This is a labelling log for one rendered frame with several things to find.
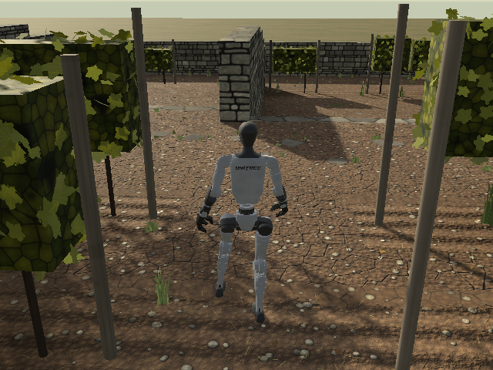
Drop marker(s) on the robot left hand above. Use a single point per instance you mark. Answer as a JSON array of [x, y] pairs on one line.
[[200, 220]]

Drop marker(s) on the robot left forearm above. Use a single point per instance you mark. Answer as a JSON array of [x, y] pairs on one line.
[[207, 204]]

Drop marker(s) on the robot right forearm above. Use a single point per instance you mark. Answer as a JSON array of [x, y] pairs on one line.
[[282, 200]]

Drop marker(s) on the right robot thigh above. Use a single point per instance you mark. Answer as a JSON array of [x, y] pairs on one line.
[[262, 239]]

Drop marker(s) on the robot right hand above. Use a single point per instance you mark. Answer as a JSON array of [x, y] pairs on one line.
[[276, 206]]

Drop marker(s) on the robot left upper arm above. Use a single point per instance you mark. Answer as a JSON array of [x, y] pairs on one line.
[[218, 176]]

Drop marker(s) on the robot right upper arm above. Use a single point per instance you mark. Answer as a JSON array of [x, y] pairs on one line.
[[275, 175]]

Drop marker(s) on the robot left foot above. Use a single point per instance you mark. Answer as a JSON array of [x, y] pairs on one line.
[[219, 290]]

